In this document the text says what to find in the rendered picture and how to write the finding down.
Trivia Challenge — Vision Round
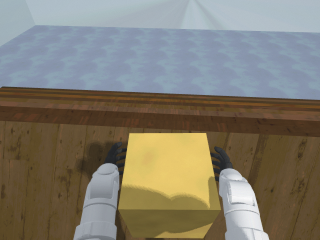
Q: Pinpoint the carton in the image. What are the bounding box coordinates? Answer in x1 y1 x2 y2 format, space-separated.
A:
118 133 221 239

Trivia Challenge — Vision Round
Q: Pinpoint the left robot forearm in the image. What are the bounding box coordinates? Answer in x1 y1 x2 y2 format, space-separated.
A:
73 163 120 240

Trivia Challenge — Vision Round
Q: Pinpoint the right robot forearm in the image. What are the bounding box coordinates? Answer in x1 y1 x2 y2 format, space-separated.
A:
219 168 269 240

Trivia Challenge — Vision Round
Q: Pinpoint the robot right hand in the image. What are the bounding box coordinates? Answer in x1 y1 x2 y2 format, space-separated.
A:
210 146 234 182

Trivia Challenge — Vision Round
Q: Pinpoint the robot left hand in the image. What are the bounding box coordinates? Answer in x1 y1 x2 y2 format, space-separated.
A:
104 141 127 175

